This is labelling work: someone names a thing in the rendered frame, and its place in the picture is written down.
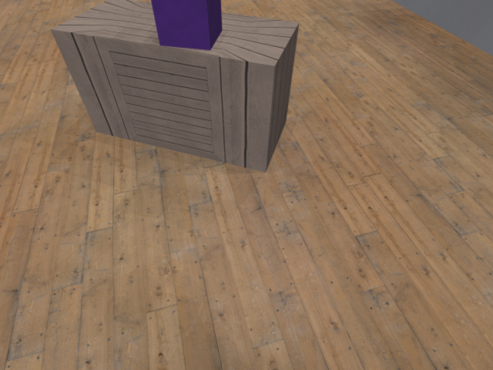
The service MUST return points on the carton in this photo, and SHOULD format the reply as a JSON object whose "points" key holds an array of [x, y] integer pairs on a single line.
{"points": [[192, 24]]}

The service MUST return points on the pedestal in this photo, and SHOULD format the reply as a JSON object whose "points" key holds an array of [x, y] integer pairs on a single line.
{"points": [[227, 104]]}

